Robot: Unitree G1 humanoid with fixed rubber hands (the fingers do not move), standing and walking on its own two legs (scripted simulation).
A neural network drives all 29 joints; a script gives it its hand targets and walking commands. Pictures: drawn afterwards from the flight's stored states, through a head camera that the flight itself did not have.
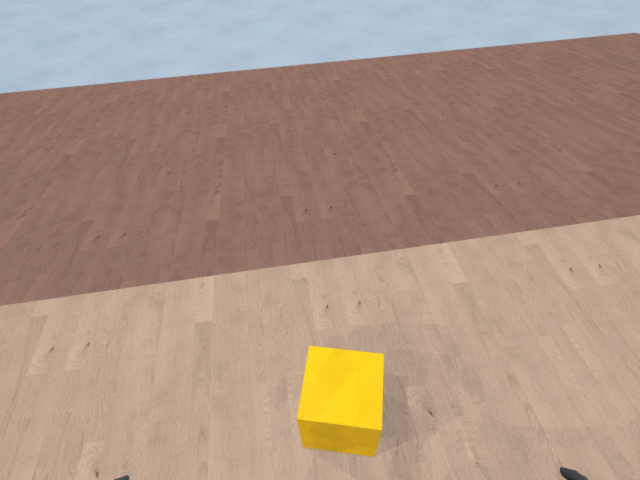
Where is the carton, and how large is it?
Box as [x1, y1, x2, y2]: [297, 346, 383, 456]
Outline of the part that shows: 309,346 297,416 303,446 373,456 381,431 383,354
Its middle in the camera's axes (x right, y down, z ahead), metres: +0.06 +0.46 +1.11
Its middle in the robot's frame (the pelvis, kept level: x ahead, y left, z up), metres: +0.46 -0.02 -0.66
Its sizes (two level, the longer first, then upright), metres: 0.210 0.200 0.250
